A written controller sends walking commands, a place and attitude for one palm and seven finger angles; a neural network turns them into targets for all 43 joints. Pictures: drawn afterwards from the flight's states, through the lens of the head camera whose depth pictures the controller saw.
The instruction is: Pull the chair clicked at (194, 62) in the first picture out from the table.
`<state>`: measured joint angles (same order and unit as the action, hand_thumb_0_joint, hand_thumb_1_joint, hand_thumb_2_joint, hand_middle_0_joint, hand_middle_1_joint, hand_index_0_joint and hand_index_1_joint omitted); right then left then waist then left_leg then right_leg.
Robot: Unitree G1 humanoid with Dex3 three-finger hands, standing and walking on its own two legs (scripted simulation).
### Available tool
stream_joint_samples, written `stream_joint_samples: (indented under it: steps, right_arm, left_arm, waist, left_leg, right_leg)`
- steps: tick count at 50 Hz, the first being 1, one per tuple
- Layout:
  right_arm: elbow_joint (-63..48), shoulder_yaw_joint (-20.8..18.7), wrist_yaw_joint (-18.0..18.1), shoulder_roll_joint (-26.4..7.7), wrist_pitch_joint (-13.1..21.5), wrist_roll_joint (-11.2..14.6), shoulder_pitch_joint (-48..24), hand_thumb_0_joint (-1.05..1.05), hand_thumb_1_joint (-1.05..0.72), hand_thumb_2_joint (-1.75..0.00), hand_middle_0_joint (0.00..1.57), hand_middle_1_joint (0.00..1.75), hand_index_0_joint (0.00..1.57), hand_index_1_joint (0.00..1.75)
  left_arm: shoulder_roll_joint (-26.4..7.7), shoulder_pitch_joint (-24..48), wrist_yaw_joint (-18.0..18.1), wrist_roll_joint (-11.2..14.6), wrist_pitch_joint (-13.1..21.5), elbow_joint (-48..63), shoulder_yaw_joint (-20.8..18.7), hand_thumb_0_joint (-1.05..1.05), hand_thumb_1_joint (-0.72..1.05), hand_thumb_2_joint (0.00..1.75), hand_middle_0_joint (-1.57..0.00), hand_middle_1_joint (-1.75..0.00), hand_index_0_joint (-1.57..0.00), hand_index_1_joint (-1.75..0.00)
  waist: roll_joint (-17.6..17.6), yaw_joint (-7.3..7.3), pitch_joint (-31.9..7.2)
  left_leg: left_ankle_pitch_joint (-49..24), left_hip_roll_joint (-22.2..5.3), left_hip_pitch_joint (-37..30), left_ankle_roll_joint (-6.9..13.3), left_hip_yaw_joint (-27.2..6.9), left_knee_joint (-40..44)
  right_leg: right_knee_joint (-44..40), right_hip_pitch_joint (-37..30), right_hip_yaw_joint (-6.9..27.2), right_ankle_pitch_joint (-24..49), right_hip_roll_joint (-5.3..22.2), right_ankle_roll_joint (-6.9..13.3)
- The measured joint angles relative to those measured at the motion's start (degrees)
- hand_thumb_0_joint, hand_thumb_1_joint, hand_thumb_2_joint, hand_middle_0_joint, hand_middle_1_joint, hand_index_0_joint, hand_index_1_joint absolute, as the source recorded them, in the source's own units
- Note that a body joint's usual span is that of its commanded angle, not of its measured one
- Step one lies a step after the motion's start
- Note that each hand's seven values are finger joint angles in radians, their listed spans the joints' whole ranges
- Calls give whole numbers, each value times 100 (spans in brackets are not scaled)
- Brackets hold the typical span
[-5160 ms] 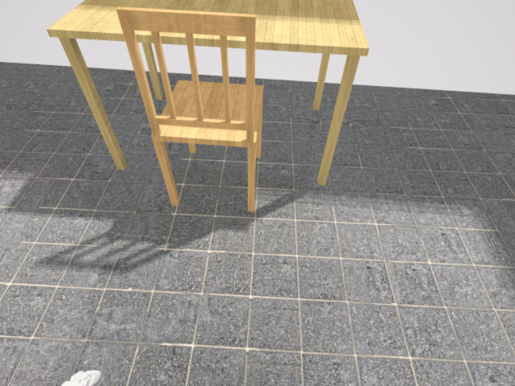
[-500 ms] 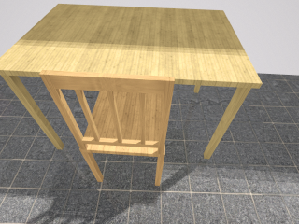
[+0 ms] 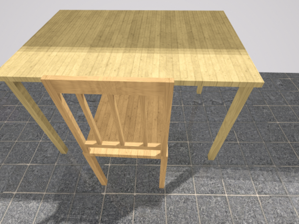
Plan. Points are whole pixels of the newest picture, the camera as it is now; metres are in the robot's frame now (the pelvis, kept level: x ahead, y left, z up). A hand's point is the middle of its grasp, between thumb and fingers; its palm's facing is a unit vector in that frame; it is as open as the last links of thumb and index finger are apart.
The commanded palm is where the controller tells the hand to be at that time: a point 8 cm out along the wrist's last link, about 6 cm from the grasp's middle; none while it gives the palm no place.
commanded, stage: look again from close up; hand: left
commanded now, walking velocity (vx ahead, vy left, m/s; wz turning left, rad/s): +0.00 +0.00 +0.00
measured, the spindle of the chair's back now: (117, 122) +0.48 +0.16 -0.08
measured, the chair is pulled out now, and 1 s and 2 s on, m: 0.00 0.00 0.00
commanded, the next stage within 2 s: raise the hand toward the chair's back in 0.64 s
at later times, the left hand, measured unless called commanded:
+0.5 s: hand out of the picture +0.00 +0.15 -0.17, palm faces +0.03 -0.98 -0.17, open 7.4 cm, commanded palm none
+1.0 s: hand (100, 188) +0.22 +0.15 -0.03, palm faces +0.13 -0.99 -0.06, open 8.0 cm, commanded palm +0.12 +0.20 -0.07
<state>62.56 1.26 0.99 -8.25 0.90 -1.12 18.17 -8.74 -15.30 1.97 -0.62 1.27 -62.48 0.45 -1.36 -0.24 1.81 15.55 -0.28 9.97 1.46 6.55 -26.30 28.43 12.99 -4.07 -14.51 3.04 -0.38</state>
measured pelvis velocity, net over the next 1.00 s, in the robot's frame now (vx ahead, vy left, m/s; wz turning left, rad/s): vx -0.01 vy -0.02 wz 0.03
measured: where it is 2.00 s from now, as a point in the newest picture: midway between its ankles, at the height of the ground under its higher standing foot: outside the picture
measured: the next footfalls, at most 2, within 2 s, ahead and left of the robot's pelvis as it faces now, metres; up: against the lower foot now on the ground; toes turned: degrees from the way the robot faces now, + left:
none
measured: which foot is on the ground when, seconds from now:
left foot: down 0.00-1.00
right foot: down 0.00-1.00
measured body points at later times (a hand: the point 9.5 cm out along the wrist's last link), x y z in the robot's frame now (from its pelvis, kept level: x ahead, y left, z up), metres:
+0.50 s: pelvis +0.01 -0.01 +0.00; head +0.02 -0.01 +0.45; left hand +0.00 +0.20 -0.16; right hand +0.01 -0.22 -0.16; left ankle -0.01 +0.10 -0.74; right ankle +0.01 -0.12 -0.74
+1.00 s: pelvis -0.01 -0.02 -0.03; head +0.04 -0.02 +0.41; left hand +0.21 +0.20 -0.03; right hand +0.12 -0.30 -0.12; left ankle -0.01 +0.10 -0.74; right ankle +0.01 -0.12 -0.74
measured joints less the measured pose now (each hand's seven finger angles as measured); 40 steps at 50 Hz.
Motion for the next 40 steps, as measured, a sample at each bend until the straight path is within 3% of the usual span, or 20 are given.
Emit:
stream_joint_samples:
  steps: [23,38,39,40]
  right_arm:
    - [297,-51,78,-12,41,22,-255,1,-92,-90,20,29,20,30]
    - [270,-49,64,61,-3,16,-196,1,-92,-90,20,29,20,30]
    - [17,-2,106,32,15,79,-111,2,-93,-90,20,30,20,30]
    - [-267,6,182,-16,232,148,23,2,-93,-90,21,30,20,30]
  left_arm:
    - [175,-189,21,-17,20,-278,19,0,91,90,-20,-30,-20,-30]
    - [163,-236,13,-11,24,-229,59,0,91,90,-20,-30,-20,-30]
    - [82,-496,51,202,-398,583,61,2,92,90,-20,-30,-20,-30]
    - [-39,-806,125,385,-608,1566,24,3,94,89,-20,-30,-21,-30]
  waist:
    - [116,87,17]
    - [155,67,42]
    - [163,15,77]
    - [166,17,127]
  left_leg:
    - [-40,-48,-297,-68,21,303]
    - [-78,-78,-323,-112,-2,383]
    - [-69,-75,-265,-110,-24,327]
    - [-48,-74,-224,-109,-23,266]
  right_leg:
    - [-244,-254,14,13,-76,37]
    - [-295,-273,-13,27,-110,86]
    - [-227,-222,-34,-4,-99,94]
    - [-150,-170,-31,-36,-93,104]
